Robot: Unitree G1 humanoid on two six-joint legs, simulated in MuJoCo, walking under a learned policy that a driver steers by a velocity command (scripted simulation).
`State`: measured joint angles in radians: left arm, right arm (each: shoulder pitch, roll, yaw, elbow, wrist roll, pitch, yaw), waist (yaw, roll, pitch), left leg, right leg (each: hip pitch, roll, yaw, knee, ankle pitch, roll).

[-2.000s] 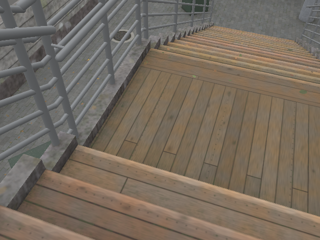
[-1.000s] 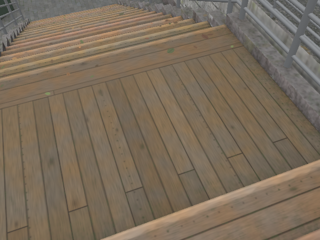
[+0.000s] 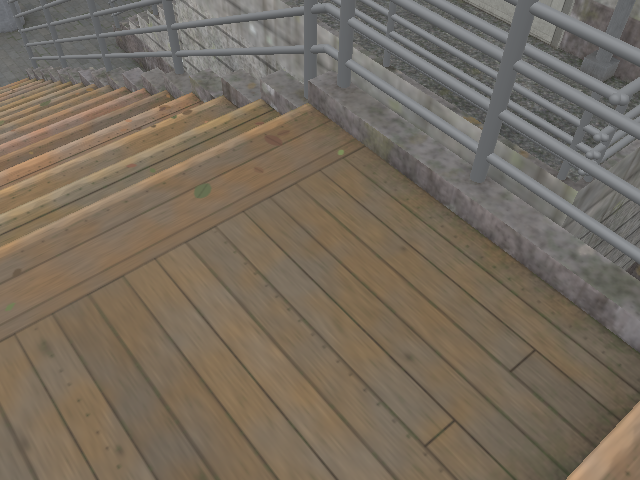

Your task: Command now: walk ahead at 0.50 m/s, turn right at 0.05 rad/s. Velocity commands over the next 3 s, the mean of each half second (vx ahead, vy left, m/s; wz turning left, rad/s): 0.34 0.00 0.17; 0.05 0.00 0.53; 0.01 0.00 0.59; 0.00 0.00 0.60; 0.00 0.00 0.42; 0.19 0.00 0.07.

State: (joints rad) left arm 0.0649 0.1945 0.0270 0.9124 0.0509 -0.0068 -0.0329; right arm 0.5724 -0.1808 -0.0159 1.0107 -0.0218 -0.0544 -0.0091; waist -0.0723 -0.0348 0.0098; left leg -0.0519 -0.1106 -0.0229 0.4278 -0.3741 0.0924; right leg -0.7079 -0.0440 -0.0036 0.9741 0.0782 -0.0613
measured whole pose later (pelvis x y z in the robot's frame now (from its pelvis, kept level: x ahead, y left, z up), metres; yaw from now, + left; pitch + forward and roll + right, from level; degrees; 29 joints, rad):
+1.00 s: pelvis +0.40 -0.04 -0.16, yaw +23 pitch +1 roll -2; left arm 0.18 0.24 0.05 0.77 0.03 0.05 0.01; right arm 0.18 -0.25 -0.05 0.74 -0.02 0.04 0.01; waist 0.00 -0.02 0.04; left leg -0.37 -0.08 -0.05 0.50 -0.15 0.08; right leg -0.54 -0.02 0.01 1.06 -0.41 0.01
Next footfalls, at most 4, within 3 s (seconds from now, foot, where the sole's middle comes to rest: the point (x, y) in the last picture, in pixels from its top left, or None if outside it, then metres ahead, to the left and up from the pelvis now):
0.34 right None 0.43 -0.16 -0.93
0.78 left None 0.47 0.06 -0.93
1.24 right None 0.51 -0.13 -0.93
1.68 left None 0.38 0.01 -0.93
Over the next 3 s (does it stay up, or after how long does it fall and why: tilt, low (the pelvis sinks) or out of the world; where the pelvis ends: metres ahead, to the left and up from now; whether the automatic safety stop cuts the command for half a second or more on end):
stays up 0.54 -0.01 -0.16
